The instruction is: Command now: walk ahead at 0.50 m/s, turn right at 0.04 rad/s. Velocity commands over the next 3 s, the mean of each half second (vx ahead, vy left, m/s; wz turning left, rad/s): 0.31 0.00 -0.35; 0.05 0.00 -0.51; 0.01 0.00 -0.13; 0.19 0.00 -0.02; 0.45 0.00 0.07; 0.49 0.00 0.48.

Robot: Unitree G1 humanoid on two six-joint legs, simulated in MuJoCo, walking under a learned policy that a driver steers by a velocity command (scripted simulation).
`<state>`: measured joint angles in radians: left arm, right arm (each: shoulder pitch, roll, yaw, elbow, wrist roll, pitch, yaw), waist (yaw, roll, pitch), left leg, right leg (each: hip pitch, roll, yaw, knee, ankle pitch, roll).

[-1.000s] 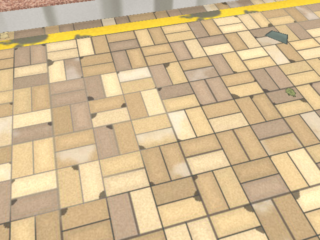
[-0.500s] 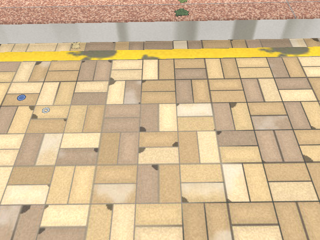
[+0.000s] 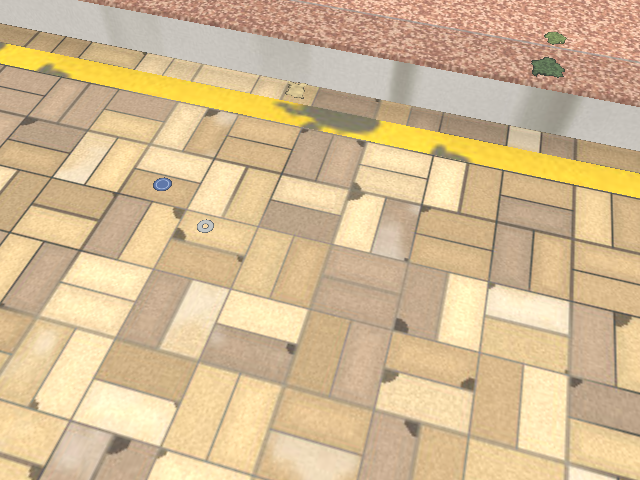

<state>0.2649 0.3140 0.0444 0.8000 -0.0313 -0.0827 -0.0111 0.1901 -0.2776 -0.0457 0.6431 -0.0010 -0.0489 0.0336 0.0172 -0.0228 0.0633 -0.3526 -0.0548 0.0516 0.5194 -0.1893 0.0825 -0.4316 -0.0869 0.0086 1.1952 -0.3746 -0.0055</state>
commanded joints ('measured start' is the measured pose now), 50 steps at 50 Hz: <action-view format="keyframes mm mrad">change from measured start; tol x32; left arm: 1 47 96 27 -45 1 11 3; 50 -76 61 55 -213 14 135 47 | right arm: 1 39 -108 -35 -27 -10 -40 -4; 50 -41 -110 -33 3 -10 36 -66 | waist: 1 -9 91 -126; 15 -56 95 -41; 21 37 -143 -552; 50 -17 177 -115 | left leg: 1 215 293 -284 -314 212 175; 17 402 288 84 -9 887 31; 19 185 166 115 446 517 -66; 20 -198 -26 51 811 -501 -144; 21 -261 -37 -171 950 -514 -145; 40 57 21 -133 -55 -32 -124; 43 172 453 -601 -238 261 165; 50 221 262 -248 -161 370 113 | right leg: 1 -155 -74 68 -20 103 8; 10 -152 8 12 -487 536 32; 17 -52 107 -80 -610 276 -51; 20 674 -231 476 -619 1224 -352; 25 250 -118 385 -863 519 -287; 38 154 -22 461 -830 213 -194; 43 -174 243 146 -285 -262 -1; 50 -144 174 108 -91 -54 104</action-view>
